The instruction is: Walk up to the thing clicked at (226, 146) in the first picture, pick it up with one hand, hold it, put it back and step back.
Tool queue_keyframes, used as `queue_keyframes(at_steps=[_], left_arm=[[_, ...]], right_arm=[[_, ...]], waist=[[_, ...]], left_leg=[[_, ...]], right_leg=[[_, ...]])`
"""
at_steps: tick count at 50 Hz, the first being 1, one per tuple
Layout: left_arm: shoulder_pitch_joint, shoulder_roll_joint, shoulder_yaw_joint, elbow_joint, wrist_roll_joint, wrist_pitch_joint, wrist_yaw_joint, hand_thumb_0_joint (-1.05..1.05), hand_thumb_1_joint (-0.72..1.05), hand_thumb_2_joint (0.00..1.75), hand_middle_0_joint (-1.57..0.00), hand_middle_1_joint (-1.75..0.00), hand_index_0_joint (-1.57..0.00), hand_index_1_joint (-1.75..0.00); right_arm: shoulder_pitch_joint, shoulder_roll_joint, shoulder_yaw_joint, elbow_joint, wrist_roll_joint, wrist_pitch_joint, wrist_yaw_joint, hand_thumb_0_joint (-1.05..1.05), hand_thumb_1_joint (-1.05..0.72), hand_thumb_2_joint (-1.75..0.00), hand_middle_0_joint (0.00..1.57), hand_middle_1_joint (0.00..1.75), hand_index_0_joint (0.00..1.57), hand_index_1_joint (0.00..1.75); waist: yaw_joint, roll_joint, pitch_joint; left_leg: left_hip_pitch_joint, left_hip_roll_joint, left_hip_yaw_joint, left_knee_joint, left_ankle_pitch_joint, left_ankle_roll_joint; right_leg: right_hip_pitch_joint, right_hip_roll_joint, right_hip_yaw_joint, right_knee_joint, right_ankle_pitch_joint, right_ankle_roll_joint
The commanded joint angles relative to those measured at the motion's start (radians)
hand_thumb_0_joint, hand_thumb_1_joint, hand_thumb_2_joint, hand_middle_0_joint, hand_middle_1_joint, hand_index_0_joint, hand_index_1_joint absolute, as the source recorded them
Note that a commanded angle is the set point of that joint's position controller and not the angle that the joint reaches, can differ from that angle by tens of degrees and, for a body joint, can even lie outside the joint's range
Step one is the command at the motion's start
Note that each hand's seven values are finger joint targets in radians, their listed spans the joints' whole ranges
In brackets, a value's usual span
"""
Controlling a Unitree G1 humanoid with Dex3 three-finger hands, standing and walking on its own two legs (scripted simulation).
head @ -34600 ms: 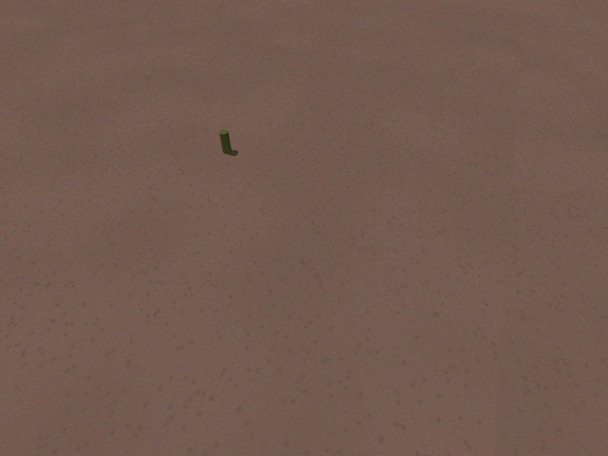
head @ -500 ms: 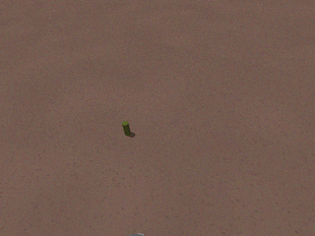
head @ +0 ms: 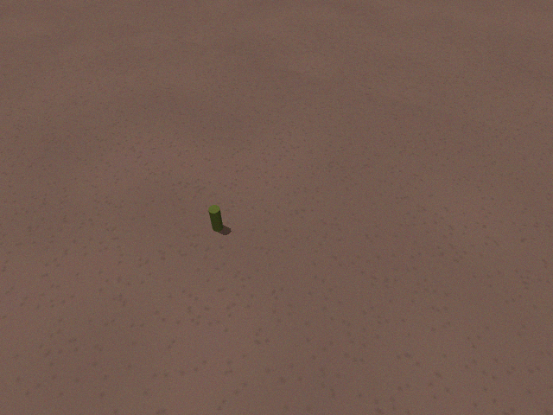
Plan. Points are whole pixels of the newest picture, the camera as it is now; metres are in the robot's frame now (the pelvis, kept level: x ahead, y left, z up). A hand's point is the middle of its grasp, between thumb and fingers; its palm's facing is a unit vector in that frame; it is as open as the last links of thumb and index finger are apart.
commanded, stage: step back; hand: left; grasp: from the side
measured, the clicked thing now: (216, 218) +1.03 +0.25 -0.69
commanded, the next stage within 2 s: stand in 0.46 s
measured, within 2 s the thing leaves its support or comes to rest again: neither
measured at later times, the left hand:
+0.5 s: hand out of the picture +0.11 +0.30 -0.15, palm faces +0.05 -0.93 -0.36, open 7.4 cm
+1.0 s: hand out of the picture +0.11 +0.27 -0.13, palm faces +0.02 -0.94 -0.34, open 7.4 cm
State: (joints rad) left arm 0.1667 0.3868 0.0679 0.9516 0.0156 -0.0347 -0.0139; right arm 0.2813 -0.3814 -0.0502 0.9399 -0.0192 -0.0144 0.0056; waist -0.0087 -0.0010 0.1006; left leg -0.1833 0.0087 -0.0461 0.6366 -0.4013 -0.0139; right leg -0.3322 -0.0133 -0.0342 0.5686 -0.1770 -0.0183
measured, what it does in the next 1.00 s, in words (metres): steps on the spot: left foot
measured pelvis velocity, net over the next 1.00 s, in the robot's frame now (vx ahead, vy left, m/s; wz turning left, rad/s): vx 0.04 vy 0.01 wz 0.04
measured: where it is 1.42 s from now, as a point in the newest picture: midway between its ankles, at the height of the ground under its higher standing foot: outside the picture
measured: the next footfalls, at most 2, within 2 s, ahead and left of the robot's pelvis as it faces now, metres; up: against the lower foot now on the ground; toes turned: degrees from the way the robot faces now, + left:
left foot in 0.26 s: +0.05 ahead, +0.15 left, +0.00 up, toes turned +1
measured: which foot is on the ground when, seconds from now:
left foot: down 0.00-0.02, up 0.04-0.24, down 0.26-1.00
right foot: down 0.00-1.00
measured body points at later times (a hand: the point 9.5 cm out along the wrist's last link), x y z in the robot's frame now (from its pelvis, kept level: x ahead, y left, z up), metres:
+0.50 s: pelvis +0.03 +0.02 +0.01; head +0.05 +0.03 +0.46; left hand +0.11 +0.34 -0.12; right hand +0.11 -0.28 -0.12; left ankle +0.01 +0.15 -0.72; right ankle +0.08 -0.12 -0.72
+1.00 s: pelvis +0.04 +0.01 +0.02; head +0.05 +0.01 +0.47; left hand +0.11 +0.32 -0.11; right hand +0.15 -0.28 -0.11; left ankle +0.01 +0.15 -0.72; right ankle +0.08 -0.12 -0.72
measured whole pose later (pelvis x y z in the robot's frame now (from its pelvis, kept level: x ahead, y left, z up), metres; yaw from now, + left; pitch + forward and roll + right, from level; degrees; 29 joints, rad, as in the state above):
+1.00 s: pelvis +0.04 +0.01 +0.02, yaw +2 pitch -2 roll +0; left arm 0.08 0.34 0.00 1.14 0.01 -0.03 -0.01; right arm 0.06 -0.35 -0.01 1.12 -0.01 -0.02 0.01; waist 0.01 0.00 0.06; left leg -0.06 0.02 -0.02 0.33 -0.22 -0.02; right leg -0.16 -0.04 -0.04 0.33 -0.13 0.02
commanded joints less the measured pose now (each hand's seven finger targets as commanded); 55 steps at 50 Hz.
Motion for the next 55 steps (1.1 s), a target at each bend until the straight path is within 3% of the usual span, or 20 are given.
queue_keyframes(at_steps=[1, 2, 3, 5, 10, 12, 13, 14, 15, 16, 17, 18, 20, 21, 23, 28, 31, 37, 45, 55], left_arm=[[0.035, 0.289, 0.062, -0.047, 0.009, -0.027, 0.035, 0.00, 0.90, 0.90, -0.20, -0.30, -0.20, -0.30], [-0.055, 0.301, 0.062, -0.066, 0.011, -0.024, 0.032, 0.00, 0.90, 0.90, -0.20, -0.30, -0.20, -0.30], [-0.086, 0.279, 0.056, -0.071, 0.014, -0.021, 0.031, 0.00, 0.90, 0.90, -0.20, -0.30, -0.20, -0.30], [-0.093, 0.252, 0.048, -0.064, 0.015, -0.025, 0.029, 0.00, 0.90, 0.90, -0.20, -0.30, -0.20, -0.30], [-0.115, 0.247, 0.054, -0.045, 0.010, -0.016, 0.027, 0.00, 0.90, 0.90, -0.20, -0.30, -0.20, -0.30], [-0.142, 0.232, 0.040, -0.047, 0.003, -0.002, 0.025, 0.00, 0.90, 0.90, -0.20, -0.30, -0.20, -0.30], [-0.132, 0.205, 0.031, -0.047, 0.000, 0.001, 0.025, 0.00, 0.90, 0.90, -0.20, -0.30, -0.20, -0.30], [-0.137, 0.176, 0.022, -0.052, -0.006, 0.005, 0.025, 0.00, 0.90, 0.90, -0.20, -0.30, -0.20, -0.30], [-0.135, 0.150, 0.014, -0.045, -0.017, 0.008, 0.025, 0.00, 0.90, 0.90, -0.20, -0.30, -0.20, -0.30], [-0.141, 0.176, 0.025, -0.015, -0.017, 0.010, 0.027, 0.00, 0.90, 0.90, -0.20, -0.30, -0.20, -0.30], [-0.106, 0.173, 0.024, 0.002, -0.013, 0.006, 0.026, 0.00, 0.90, 0.90, -0.20, -0.30, -0.20, -0.30], [-0.098, 0.172, 0.020, 0.007, -0.010, 0.001, 0.025, 0.00, 0.90, 0.90, -0.20, -0.30, -0.20, -0.30], [-0.090, 0.203, 0.023, 0.019, -0.010, -0.009, 0.025, 0.00, 0.90, 0.90, -0.20, -0.30, -0.20, -0.30], [-0.087, 0.212, 0.021, 0.026, -0.012, -0.011, 0.027, 0.00, 0.90, 0.90, -0.20, -0.30, -0.20, -0.30], [-0.113, 0.166, -0.012, 0.049, -0.011, -0.002, 0.020, 0.00, 0.90, 0.90, -0.20, -0.30, -0.20, -0.30], [-0.116, 0.172, -0.023, 0.082, -0.019, -0.003, 0.019, 0.00, 0.90, 0.90, -0.20, -0.30, -0.20, -0.30], [-0.120, 0.177, -0.030, 0.100, -0.018, -0.009, 0.021, 0.00, 0.90, 0.90, -0.20, -0.30, -0.20, -0.30], [-0.126, 0.170, -0.039, 0.121, -0.013, -0.007, 0.024, 0.00, 0.90, 0.90, -0.20, -0.30, -0.20, -0.30], [-0.134, 0.174, -0.037, 0.136, -0.005, -0.012, 0.023, 0.00, 0.90, 0.90, -0.20, -0.30, -0.20, -0.30], [-0.130, 0.181, -0.033, 0.140, -0.009, -0.013, 0.020, 0.00, 0.90, 0.90, -0.20, -0.30, -0.20, -0.30]], right_arm=[[0.013, -0.110, -0.014, -0.073, 0.017, 0.006, -0.029, 0.00, -0.90, -0.90, 0.20, 0.30, 0.20, 0.30], [0.036, -0.178, -0.040, -0.034, 0.007, 0.018, -0.033, 0.00, -0.90, -0.90, 0.20, 0.30, 0.20, 0.30], [0.030, -0.190, -0.043, -0.018, 0.004, 0.018, -0.031, 0.00, -0.90, -0.90, 0.20, 0.30, 0.20, 0.30], [0.004, -0.184, -0.039, 0.001, 0.005, 0.015, -0.021, 0.00, -0.90, -0.90, 0.20, 0.30, 0.20, 0.30], [0.022, -0.162, -0.030, 0.039, -0.004, 0.004, -0.019, 0.00, -0.90, -0.90, 0.20, 0.30, 0.20, 0.30], [0.035, -0.164, -0.038, 0.063, -0.015, -0.003, -0.020, 0.00, -0.90, -0.90, 0.20, 0.30, 0.20, 0.30], [0.012, -0.175, -0.043, 0.062, -0.021, -0.007, -0.022, 0.00, -0.90, -0.90, 0.20, 0.30, 0.20, 0.30], [0.000, -0.217, -0.055, 0.056, -0.030, -0.010, -0.025, 0.00, -0.90, -0.90, 0.20, 0.30, 0.20, 0.30], [-0.094, -0.260, -0.054, 0.029, -0.025, -0.014, -0.022, 0.00, -0.90, -0.90, 0.20, 0.30, 0.20, 0.30], [-0.160, -0.277, -0.053, 0.024, -0.018, -0.012, -0.017, 0.00, -0.90, -0.90, 0.20, 0.30, 0.20, 0.30], [-0.196, -0.250, -0.045, 0.026, -0.018, -0.011, -0.015, 0.00, -0.90, -0.90, 0.20, 0.30, 0.20, 0.30], [-0.203, -0.216, -0.032, 0.033, -0.017, -0.010, -0.015, 0.00, -0.90, -0.90, 0.20, 0.30, 0.20, 0.30], [-0.184, -0.179, -0.020, 0.040, -0.010, -0.012, -0.018, 0.00, -0.90, -0.90, 0.20, 0.30, 0.20, 0.30], [-0.178, -0.181, -0.021, 0.047, -0.005, -0.010, -0.017, 0.00, -0.90, -0.90, 0.20, 0.30, 0.20, 0.30], [-0.162, -0.187, -0.014, 0.063, 0.012, -0.017, -0.012, 0.00, -0.90, -0.90, 0.20, 0.30, 0.20, 0.30], [-0.199, -0.193, -0.010, 0.094, 0.012, -0.034, -0.015, 0.00, -0.90, -0.90, 0.20, 0.30, 0.20, 0.30], [-0.196, -0.190, -0.007, 0.108, 0.018, -0.032, -0.015, 0.00, -0.90, -0.90, 0.20, 0.30, 0.20, 0.30], [-0.226, -0.186, -0.004, 0.122, 0.020, -0.023, -0.015, 0.00, -0.90, -0.90, 0.20, 0.30, 0.20, 0.30], [-0.261, -0.175, -0.003, 0.128, 0.014, -0.014, -0.006, 0.00, -0.90, -0.90, 0.20, 0.30, 0.20, 0.30], [-0.249, -0.174, 0.006, 0.142, 0.013, -0.021, -0.005, 0.00, -0.90, -0.90, 0.20, 0.30, 0.20, 0.30]], waist=[[0.043, -0.138, -0.185], [0.021, -0.104, -0.134], [0.011, -0.108, -0.078], [0.019, -0.103, -0.047], [0.015, -0.184, -0.132], [-0.011, -0.157, -0.138], [-0.007, -0.123, -0.144], [-0.004, -0.035, -0.148], [0.022, 0.074, -0.121], [0.034, 0.111, -0.091], [0.057, 0.089, -0.084], [0.069, 0.052, -0.085], [0.046, 0.015, -0.132], [0.038, 0.021, -0.153], [0.010, 0.051, -0.149], [0.017, 0.036, -0.168], [0.008, 0.020, -0.184], [0.005, 0.020, -0.169], [0.009, 0.001, -0.113], [0.014, -0.005, -0.147]], left_leg=[[-0.244, -0.047, -0.053, 0.228, -0.187, 0.029], [-0.161, -0.009, -0.065, 0.294, -0.236, 0.023], [-0.162, 0.008, -0.065, 0.276, -0.222, 0.025], [-0.185, 0.000, -0.074, 0.245, -0.159, 0.035], [-0.133, 0.008, 0.032, 0.030, -0.069, 0.019], [-0.015, -0.016, 0.057, -0.139, 0.096, 0.021], [0.017, 0.013, 0.009, -0.180, 0.174, 0.033], [0.007, 0.103, -0.123, -0.219, 0.220, 0.062], [-0.075, 0.197, -0.251, -0.271, 0.153, 0.119], [-0.193, 0.226, -0.252, -0.271, 0.102, 0.165], [-0.228, 0.212, -0.214, -0.246, 0.120, 0.160], [-0.204, 0.161, -0.140, -0.213, 0.168, 0.120], [-0.141, 0.087, -0.071, -0.151, 0.248, 0.060], [-0.105, 0.080, -0.063, -0.139, 0.253, 0.050], [-0.066, 0.109, -0.109, -0.254, 0.178, 0.054], [0.033, 0.124, -0.086, -0.253, 0.488, 0.041], [0.072, 0.121, -0.064, -0.264, 0.546, 0.035], [0.103, 0.123, -0.046, -0.313, 0.527, 0.032], [0.051, 0.112, -0.045, -0.368, 0.294, 0.028], [0.074, 0.117, -0.043, -0.383, 0.325, 0.021]], right_leg=[[0.239, -0.373, 0.498, -0.270, -0.108, -0.159], [0.083, -0.399, 0.534, -0.275, -0.254, -0.227], [0.023, -0.369, 0.488, -0.285, -0.297, -0.223], [0.023, -0.289, 0.362, -0.264, -0.257, -0.158], [0.090, -0.244, 0.236, -0.170, -0.051, -0.137], [0.018, -0.204, 0.174, -0.095, -0.026, -0.097], [-0.004, -0.180, 0.145, -0.048, 0.009, -0.071], [-0.036, -0.135, 0.110, 0.026, 0.003, -0.038], [-0.036, -0.047, 0.045, 0.063, -0.153, -0.005], [0.073, -0.013, 0.017, 0.090, -0.264, -0.005], [0.144, -0.022, 0.032, 0.061, -0.225, -0.006], [0.156, -0.045, 0.045, -0.026, -0.130, -0.013], [0.175, -0.112, 0.134, -0.067, 0.102, -0.038], [0.171, -0.132, 0.156, -0.080, 0.126, -0.046], [0.147, -0.118, 0.130, -0.106, 0.053, -0.039], [0.220, -0.106, 0.087, -0.127, 0.242, -0.015], [0.254, -0.118, 0.085, -0.151, 0.321, -0.011], [0.260, -0.120, 0.080, -0.203, 0.298, 0.001], [0.245, -0.125, 0.093, -0.278, 0.118, 0.008], [0.263, -0.129, 0.092, -0.275, 0.166, 0.005]])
